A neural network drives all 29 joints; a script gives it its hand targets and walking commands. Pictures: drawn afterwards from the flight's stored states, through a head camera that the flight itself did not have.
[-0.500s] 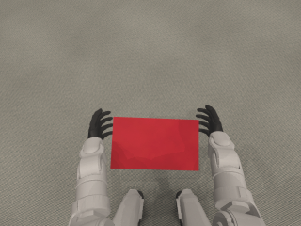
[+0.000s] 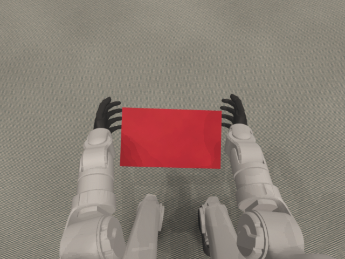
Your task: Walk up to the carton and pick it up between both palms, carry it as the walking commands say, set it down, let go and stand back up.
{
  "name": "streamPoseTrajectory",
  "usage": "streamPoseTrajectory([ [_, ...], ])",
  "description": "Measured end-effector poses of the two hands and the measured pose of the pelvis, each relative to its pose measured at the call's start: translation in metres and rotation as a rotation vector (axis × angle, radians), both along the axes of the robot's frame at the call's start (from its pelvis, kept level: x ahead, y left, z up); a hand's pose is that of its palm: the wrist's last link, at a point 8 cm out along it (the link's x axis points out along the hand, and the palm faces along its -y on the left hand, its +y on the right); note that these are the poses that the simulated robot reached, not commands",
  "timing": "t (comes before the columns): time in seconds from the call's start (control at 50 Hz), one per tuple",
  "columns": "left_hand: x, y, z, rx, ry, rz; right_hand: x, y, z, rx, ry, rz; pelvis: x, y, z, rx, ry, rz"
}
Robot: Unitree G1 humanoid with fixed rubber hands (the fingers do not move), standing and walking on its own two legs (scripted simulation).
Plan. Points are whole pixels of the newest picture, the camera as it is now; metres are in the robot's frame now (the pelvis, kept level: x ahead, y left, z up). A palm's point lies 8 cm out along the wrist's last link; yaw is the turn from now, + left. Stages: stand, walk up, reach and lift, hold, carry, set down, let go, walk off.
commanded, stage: set down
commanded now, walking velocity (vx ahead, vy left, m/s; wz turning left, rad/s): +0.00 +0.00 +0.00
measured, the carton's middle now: (170, 137) +0.42 +0.05 -0.16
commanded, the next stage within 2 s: none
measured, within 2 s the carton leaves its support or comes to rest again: neither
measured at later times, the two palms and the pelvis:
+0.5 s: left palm (115, 134) +0.42 +0.21 -0.14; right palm (228, 130) +0.44 -0.12 -0.14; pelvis -0.02 +0.01 -0.08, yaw +0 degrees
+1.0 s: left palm (125, 137) +0.44 +0.20 -0.23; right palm (223, 136) +0.45 -0.12 -0.24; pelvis -0.03 +0.01 -0.15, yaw +0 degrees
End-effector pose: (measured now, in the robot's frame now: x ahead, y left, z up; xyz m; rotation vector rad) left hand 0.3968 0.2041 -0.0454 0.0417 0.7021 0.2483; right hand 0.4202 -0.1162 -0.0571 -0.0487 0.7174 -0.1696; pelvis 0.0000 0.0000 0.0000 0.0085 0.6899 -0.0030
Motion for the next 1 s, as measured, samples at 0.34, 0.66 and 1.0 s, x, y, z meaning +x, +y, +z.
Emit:
streamPoseTrajectory([
  [0.34,0.016,-0.004,-0.066,-0.032,-0.002,-0.009,0.012,-0.004,-0.056,-0.026,-0.013,-0.02,-0.012,0.012,-0.052,-0.006,0.074,0.01],
  [0.66,0.026,0.001,-0.123,-0.002,0.001,0.027,0.023,0.005,-0.113,-0.027,-0.018,-0.022,-0.019,0.01,-0.097,-0.005,0.11,0.016],
  [1.0,0.04,-0.003,-0.189,-0.021,-0.015,-0.023,0.032,-0.003,-0.182,0.003,-0.039,-0.048,-0.029,0.008,-0.148,0.01,0.129,-0.008],
])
